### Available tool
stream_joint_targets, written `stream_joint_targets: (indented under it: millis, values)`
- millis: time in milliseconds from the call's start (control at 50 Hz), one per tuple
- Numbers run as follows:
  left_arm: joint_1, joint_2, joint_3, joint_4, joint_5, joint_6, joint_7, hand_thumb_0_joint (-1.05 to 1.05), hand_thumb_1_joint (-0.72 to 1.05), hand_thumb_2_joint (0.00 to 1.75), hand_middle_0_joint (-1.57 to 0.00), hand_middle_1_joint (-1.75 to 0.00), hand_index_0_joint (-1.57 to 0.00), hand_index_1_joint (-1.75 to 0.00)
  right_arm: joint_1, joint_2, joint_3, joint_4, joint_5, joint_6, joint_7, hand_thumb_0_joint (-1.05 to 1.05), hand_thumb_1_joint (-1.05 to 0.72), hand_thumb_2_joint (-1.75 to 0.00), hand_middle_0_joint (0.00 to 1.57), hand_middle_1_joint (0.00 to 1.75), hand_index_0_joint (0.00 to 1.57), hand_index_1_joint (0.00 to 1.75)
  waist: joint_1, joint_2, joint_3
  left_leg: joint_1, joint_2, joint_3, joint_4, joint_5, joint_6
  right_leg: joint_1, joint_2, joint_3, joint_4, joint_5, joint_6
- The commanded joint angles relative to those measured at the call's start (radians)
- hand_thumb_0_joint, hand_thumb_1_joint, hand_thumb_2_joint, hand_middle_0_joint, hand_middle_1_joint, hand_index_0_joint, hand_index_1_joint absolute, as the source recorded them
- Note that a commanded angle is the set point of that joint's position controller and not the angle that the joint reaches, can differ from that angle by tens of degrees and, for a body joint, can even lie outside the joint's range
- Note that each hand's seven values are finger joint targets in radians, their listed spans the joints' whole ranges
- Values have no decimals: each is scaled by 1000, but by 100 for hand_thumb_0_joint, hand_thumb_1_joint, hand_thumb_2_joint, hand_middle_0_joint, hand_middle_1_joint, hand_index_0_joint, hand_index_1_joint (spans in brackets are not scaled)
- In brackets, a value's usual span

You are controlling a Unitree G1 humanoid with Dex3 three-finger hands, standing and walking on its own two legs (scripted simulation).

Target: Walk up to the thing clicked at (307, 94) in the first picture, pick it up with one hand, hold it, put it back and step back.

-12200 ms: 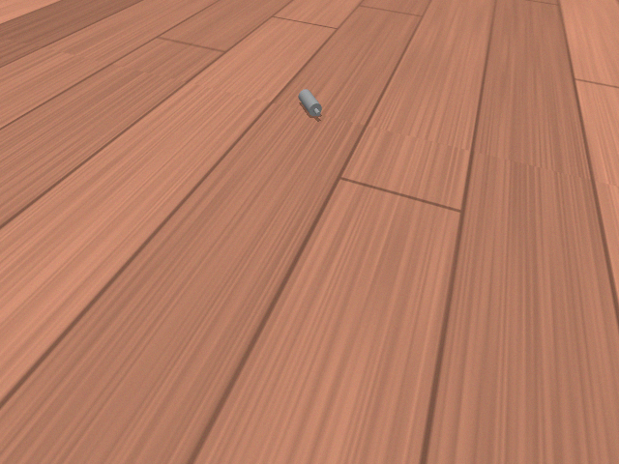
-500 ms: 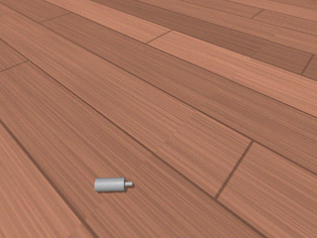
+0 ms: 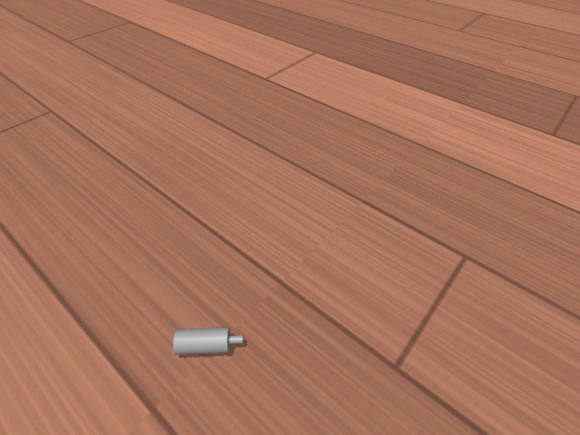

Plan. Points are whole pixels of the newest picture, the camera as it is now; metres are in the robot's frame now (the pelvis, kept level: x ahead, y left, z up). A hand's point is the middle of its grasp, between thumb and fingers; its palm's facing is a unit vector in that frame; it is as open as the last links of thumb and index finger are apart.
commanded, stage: stand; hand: left
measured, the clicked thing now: (209, 340) +0.56 +0.28 -0.74
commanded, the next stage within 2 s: none
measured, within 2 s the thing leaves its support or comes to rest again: neither
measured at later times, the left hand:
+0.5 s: hand out of the picture +0.08 +0.25 -0.15, palm faces +0.01 -0.94 -0.34, open 7.4 cm
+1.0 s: hand out of the picture +0.10 +0.26 -0.15, palm faces +0.01 -0.94 -0.34, open 7.4 cm
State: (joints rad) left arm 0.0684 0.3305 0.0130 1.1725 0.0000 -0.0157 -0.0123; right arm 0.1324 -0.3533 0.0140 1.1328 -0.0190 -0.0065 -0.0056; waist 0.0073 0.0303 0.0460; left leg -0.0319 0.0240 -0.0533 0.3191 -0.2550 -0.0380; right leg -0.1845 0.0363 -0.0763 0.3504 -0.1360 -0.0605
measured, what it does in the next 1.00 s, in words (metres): stands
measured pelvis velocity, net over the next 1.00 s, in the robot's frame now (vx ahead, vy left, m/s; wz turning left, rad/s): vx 0.01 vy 0.01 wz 0.00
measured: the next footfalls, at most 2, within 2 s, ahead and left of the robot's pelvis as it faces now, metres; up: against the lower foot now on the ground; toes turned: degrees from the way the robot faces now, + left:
none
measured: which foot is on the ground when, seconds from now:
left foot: down 0.00-1.00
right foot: down 0.00-1.00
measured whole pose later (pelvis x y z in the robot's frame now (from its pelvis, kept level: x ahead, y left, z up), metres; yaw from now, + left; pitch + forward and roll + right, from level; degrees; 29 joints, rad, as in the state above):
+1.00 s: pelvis +0.01 +0.01 +0.00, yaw +0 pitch -2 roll +0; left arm 0.07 0.33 0.02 1.16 0.00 -0.02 -0.01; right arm 0.15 -0.35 0.02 1.10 -0.02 -0.01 -0.01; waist 0.01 0.02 0.05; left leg -0.01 0.02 -0.05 0.30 -0.26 -0.03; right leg -0.17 0.03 -0.07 0.34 -0.15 -0.05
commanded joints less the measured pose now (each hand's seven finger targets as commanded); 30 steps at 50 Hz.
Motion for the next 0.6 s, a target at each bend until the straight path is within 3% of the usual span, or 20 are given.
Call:
stream_joint_targets:
  millis: [0, 60, 180, 260, 360, 420, 480, 580]
  values:
    - [-56, 225, 40, -61, 1, -19, 19, 0, 90, 90, -20, -30, -20, -30, -11, -199, -38, -48, 5, -19, -14, 0, -90, -90, 20, 30, 20, 30, -7, -41, -95, -97, 102, -50, -44, 162, 45, 147, -170, 175, -44, 160, 37]
    - [-54, 218, 41, -61, 2, -19, 20, 0, 90, 90, -20, -30, -20, -30, -12, -201, -37, -50, 4, -19, -15, 0, -90, -90, 20, 30, 20, 30, -3, -20, -89, -103, 109, -55, -50, 186, 45, 160, -167, 167, -37, 183, 38]
    - [-65, 233, 45, -61, 2, -16, 20, 0, 90, 90, -20, -30, -20, -30, 1, -195, -37, -53, 2, -15, -13, 0, -90, -90, 20, 30, 20, 30, -4, -33, -36, -137, 101, -56, -68, 74, 52, 119, -162, 178, -70, 28, 37]
    - [-58, 223, 45, -66, 3, -19, 18, 0, 90, 90, -20, -30, -20, -30, -5, -202, -40, -63, 3, -20, -12, 0, -90, -90, 20, 30, 20, 30, -3, -22, -64, -131, 103, -59, -69, 104, 52, 139, -161, 171, -58, 65, 35]
    - [-50, 232, 47, -67, 4, -18, 18, 0, 90, 90, -20, -30, -20, -30, 0, -201, -42, -65, 4, -17, -10, 0, -90, -90, 20, 30, 20, 30, 1, -26, -59, -118, 90, -52, -55, 61, 54, 113, -166, 191, -93, -34, 39]
    - [-56, 230, 46, -71, 3, -19, 18, 0, 90, 90, -20, -30, -20, -30, 13, -194, -40, -67, 3, -16, -10, 0, -90, -90, 20, 30, 20, 30, -7, -41, -63, -117, 90, -50, -46, 74, 56, 118, -170, 195, -88, 1, 38]
    - [-54, 233, 48, -73, 5, -16, 19, 0, 90, 90, -20, -30, -20, -30, 16, -199, -42, -67, 3, -15, -12, 0, -90, -90, 20, 30, 20, 30, -5, -31, -54, -132, 92, -55, -51, 61, 56, 119, -167, 191, -90, -28, 38]
    - [-41, 219, 46, -76, 1, -18, 18, 0, 90, 90, -20, -30, -20, -30, 15, -204, -42, -71, 1, -21, -15, 0, -90, -90, 20, 30, 20, 30, 0, -4, -102, -110, 103, -55, -56, 174, 46, 175, -167, 165, -30, 167, 31]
